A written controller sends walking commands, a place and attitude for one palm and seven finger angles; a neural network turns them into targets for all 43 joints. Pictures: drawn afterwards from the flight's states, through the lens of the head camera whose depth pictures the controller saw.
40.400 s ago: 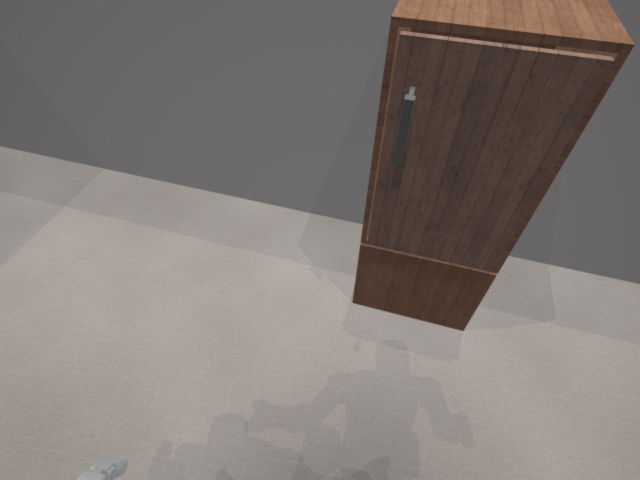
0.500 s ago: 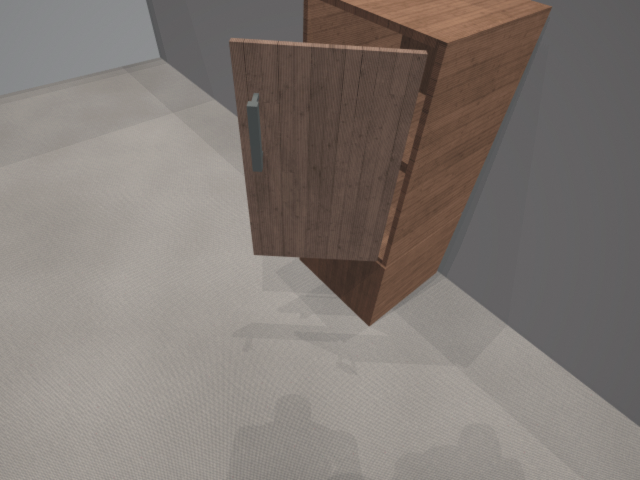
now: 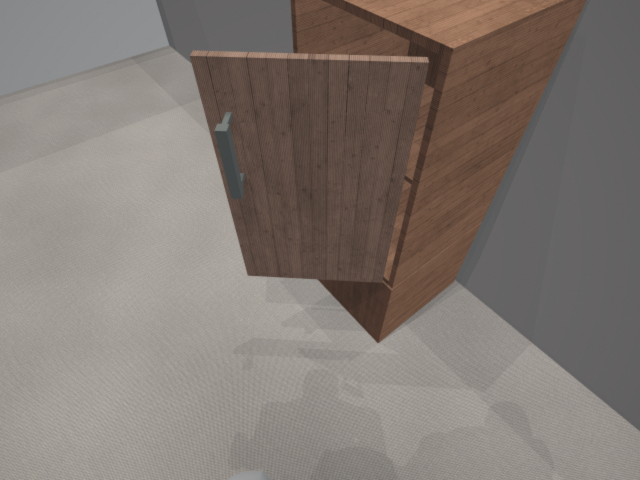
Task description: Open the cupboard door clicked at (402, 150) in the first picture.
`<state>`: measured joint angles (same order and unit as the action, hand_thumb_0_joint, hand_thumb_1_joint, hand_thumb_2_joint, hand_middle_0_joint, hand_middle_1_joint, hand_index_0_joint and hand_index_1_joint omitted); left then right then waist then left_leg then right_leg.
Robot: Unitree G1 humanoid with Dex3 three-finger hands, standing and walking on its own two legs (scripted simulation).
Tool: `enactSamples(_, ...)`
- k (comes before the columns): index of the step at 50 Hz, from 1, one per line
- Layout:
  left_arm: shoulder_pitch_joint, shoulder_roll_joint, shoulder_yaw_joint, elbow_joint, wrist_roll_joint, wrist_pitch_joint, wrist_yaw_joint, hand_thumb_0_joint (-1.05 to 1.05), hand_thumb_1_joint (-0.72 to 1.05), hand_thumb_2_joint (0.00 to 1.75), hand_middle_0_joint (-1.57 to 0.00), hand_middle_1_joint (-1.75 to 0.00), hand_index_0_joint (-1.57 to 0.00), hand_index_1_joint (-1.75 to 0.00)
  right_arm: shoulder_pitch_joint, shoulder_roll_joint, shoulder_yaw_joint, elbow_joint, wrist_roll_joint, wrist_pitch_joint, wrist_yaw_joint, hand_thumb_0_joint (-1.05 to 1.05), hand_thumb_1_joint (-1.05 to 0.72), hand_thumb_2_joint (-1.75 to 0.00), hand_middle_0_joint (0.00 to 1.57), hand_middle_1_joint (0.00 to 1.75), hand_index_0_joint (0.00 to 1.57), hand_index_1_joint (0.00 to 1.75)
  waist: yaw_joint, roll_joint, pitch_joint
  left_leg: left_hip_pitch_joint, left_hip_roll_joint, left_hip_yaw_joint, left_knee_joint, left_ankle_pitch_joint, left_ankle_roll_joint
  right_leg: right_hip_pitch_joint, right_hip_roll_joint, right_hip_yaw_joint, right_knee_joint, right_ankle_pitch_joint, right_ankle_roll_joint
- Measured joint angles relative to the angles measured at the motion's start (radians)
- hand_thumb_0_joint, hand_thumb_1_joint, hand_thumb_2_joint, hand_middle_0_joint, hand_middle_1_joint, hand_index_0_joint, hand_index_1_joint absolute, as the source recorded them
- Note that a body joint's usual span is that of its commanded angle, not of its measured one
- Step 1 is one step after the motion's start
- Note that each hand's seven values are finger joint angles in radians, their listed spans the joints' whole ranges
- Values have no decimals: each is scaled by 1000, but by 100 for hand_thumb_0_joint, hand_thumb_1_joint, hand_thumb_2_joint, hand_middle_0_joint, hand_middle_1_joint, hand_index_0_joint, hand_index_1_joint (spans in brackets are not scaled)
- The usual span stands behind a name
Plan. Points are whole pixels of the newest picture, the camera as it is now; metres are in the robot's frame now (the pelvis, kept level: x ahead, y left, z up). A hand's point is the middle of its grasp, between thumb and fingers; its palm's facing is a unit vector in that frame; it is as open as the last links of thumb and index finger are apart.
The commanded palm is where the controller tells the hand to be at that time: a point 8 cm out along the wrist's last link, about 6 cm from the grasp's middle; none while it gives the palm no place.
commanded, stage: shuffle to correct the standing spot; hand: left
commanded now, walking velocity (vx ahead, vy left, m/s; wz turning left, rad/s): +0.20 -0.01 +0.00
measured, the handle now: (232, 157) +0.63 +0.18 +0.03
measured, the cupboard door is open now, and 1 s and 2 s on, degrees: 48 48 48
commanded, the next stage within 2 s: come to a stop and stand still in 0.06 s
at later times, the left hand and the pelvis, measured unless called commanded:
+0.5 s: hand out of the picture +0.12 +0.15 -0.17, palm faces +0.01 -0.98 -0.21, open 7.3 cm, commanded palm none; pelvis +0.10 -0.02 +0.00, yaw -1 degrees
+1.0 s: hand out of the picture +0.13 +0.21 -0.16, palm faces -0.03 -0.96 -0.28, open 7.4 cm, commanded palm none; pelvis +0.07 +0.01 -0.01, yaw -3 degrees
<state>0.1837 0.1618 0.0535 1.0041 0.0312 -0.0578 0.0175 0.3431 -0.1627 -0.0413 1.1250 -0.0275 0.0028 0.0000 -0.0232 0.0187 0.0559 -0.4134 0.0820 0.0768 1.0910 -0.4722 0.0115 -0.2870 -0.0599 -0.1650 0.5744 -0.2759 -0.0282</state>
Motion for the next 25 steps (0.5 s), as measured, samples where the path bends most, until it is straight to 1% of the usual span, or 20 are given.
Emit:
enactSamples(2, 29, -1, 8, 20, 0, 5, 12, 0, 95, 89, -20, -30, -20, -30, -49, -9, -6, -32, 1, -7, 3, 1, -91, -89, 19, 30, 19, 30, 7, -17, -12, -22, 9, 21, -111, 47, -10, 35, 7, 0, -49, 10, -3)
enactSamples(4, 59, 7, 4, 39, 1, 10, 5, 0, 96, 89, -20, -30, -20, -30, -94, -14, -7, -63, 1, -18, 6, 1, -91, -89, 19, 30, 19, 30, 18, -32, -19, -15, 10, 36, -242, 101, -17, 63, 13, 5, -80, 10, -2)
enactSamples(7, 107, 12, -4, 68, -3, 22, -7, 0, 95, 89, -20, -30, -20, -30, -145, -19, -4, -98, 1, -40, 7, 1, -91, -90, 19, 30, 19, 30, 36, -42, -21, 51, 1, 61, -452, 190, -25, 97, 22, 13, -73, -21, 10)
enactSamples(8, 127, 9, -6, 74, -4, 26, -11, 0, 95, 89, -20, -30, -20, -30, -152, -24, -1, -109, 0, -50, 7, 1, -91, -90, 19, 30, 19, 30, 41, -34, -26, 83, 3, 61, -519, 210, -22, 98, 31, 14, -48, -44, 15)
enactSamples(9, 144, 10, -8, 80, -6, 33, -14, 0, 94, 89, -20, -30, -20, -30, -161, -22, -1, -115, -2, -59, 5, 1, -91, -90, 19, 30, 19, 30, 42, -37, -28, 89, 2, 62, -526, 250, -10, 88, 29, 18, -2, -78, 15)
enactSamples(11, 155, 16, -8, 97, -5, 50, -16, 0, 93, 89, -20, -30, -20, -30, -173, -5, 7, -125, -6, -64, -1, 0, -91, -90, 19, 30, 19, 30, 48, -63, -26, 93, -7, 79, -487, 219, 10, 26, 19, 53, 180, -191, 13)
enactSamples(12, 153, 16, -9, 103, -3, 57, -16, 0, 93, 89, -20, -30, -20, -30, -172, 3, 12, -128, -7, -65, -5, 0, -91, -90, 19, 30, 19, 30, 49, -69, -25, 103, -11, 83, -491, 205, 15, -13, 17, 66, 276, -212, 15)
enactSamples(13, 147, 16, -10, 107, -3, 61, -14, 0, 93, 89, -20, -30, -20, -30, -171, 11, 18, -127, -7, -65, -10, 0, -91, -90, 19, 30, 19, 30, 49, -71, -23, 117, -16, 83, -509, 202, 15, -46, 14, 75, 339, -208, 21)
enactSamples(14, 138, 14, -12, 108, -5, 63, -12, 0, 93, 89, -20, -30, -20, -30, -169, 18, 25, -122, -6, -62, -16, 0, -91, -90, 19, 30, 19, 30, 51, -72, -18, 133, -20, 82, -535, 209, 10, -67, 9, 81, 361, -194, 29)
enactSamples(15, 129, 10, -15, 105, -7, 63, -9, 0, 92, 89, -19, -30, -20, -30, -169, 24, 27, -115, -2, -59, -23, 0, -92, -89, 19, 30, 19, 30, 54, -69, -12, 149, -24, 80, -561, 221, 4, -76, 3, 86, 346, -176, 37)
enactSamples(16, 121, 4, -19, 100, -9, 61, -6, 0, 92, 89, -19, -30, -19, -30, -172, 23, 22, -110, 2, -56, -33, 0, -93, -89, 19, 30, 19, 30, 55, -66, -6, 163, -27, 78, -584, 230, 3, -75, -2, 91, 300, -155, 43)
enactSamples(18, 109, -6, -26, 87, -10, 58, -1, 0, 92, 89, -19, -30, -19, -30, -181, 15, 20, -101, 5, -43, -35, -1, -95, -89, 20, 30, 20, 30, 55, -57, 5, 180, -28, 75, -605, 235, -2, -54, -10, 94, 172, -87, 53)
enactSamples(20, 105, -7, -30, 69, -6, 55, 1, 0, 92, 89, -19, -30, -19, -30, -185, 14, 17, -97, 9, -26, -32, -1, -95, -89, 20, 30, 20, 30, 57, -61, 10, 182, -30, 78, -588, 220, -13, -25, -19, 104, 47, 47, 55)
enactSamples(21, 103, -6, -30, 64, -3, 54, 2, 0, 91, 89, -19, -30, -19, -30, -186, 15, 14, -96, 11, -17, -30, -1, -95, -89, 20, 30, 20, 30, 58, -63, 12, 178, -30, 79, -570, 206, -21, -14, -19, 107, 30, 46, 48)
enactSamples(23, 91, -12, -30, 56, 0, 56, 2, 0, 91, 89, -19, -30, -20, -30, -192, 8, 5, -100, 14, 2, -27, 0, -94, -89, 20, 30, 20, 30, 52, -45, 18, 164, -15, 74, -537, 185, -33, -12, -7, 100, 37, -13, 32)
enactSamples(24, 84, -14, -30, 54, 3, 58, 5, 0, 92, 89, -20, -30, -20, -30, -194, 3, -1, -103, 15, 11, -26, 0, -94, -89, 20, 30, 20, 30, 47, -34, 19, 151, -12, 62, -510, 176, -34, -15, -1, 95, 43, -29, 25)
enactSamples(25, 78, -15, -28, 51, 3, 59, 7, 1, 92, 89, -20, -30, -20, -30, -193, -2, -6, -105, 16, 19, -26, 0, -93, -89, 20, 30, 20, 30, 42, -26, 22, 133, -17, 43, -460, 126, -35, -17, 1, 90, 45, -36, 20)
